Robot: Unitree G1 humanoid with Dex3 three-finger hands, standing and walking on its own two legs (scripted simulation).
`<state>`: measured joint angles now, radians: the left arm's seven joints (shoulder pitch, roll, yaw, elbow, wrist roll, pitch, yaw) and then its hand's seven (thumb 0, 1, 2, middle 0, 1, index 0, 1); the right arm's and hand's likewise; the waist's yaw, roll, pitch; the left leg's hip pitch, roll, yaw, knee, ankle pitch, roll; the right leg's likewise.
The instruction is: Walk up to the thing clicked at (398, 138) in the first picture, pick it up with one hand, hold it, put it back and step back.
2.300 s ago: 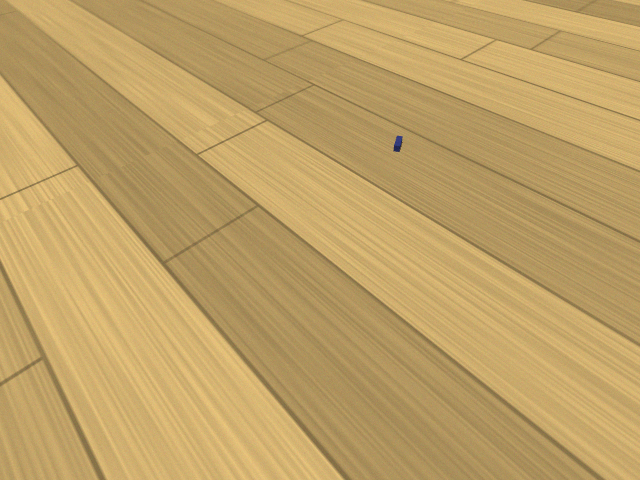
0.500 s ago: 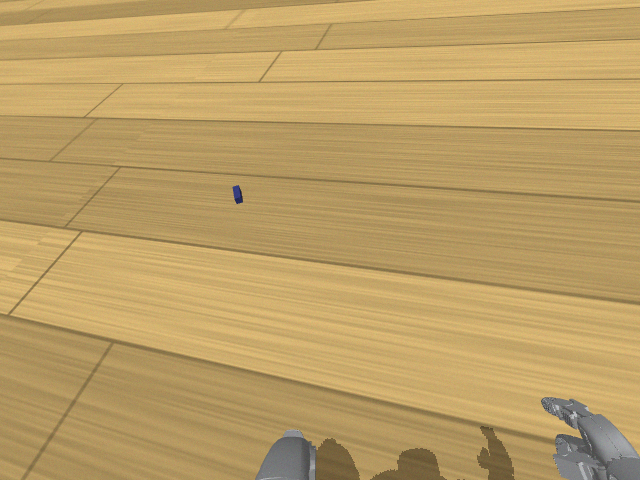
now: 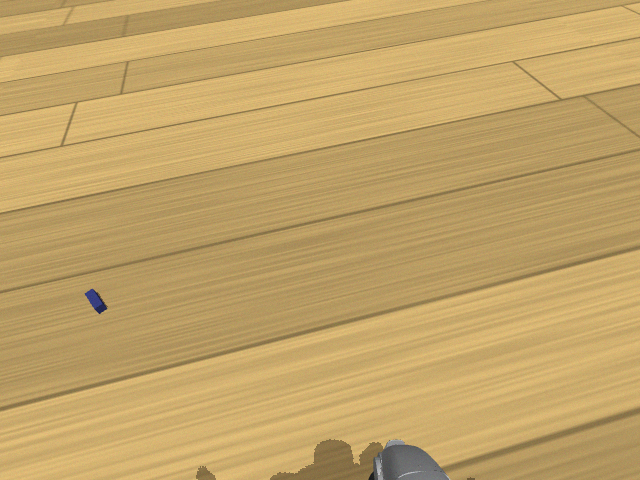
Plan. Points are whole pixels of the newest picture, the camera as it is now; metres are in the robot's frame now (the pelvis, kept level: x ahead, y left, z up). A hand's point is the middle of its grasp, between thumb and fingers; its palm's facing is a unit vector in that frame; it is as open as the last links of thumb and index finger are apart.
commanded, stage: walk up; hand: left
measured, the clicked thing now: (95, 301) +0.98 +0.80 -0.75
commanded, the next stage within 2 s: none
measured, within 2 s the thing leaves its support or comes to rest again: neither
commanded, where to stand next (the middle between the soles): +0.61 +1.00 m, yaw -56 degrees
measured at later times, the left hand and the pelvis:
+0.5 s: hand out of the picture +0.33 +0.58 -0.15, palm faces -0.20 -0.74 -0.64, open 7.4 cm; pelvis +0.21 +0.25 -0.05, yaw -14 degrees
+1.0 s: hand out of the picture +0.54 +0.66 -0.12, palm faces -0.34 -0.72 -0.61, open 7.4 cm; pelvis +0.34 +0.41 -0.02, yaw -25 degrees
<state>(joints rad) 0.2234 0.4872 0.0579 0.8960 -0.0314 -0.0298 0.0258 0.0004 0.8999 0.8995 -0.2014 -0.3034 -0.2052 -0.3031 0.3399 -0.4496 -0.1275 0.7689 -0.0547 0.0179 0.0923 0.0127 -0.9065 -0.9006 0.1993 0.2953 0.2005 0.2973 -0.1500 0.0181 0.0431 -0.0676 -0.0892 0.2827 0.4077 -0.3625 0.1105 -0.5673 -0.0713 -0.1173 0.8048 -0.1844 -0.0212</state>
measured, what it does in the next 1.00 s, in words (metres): steps to the left, turning right: right foot, then left foot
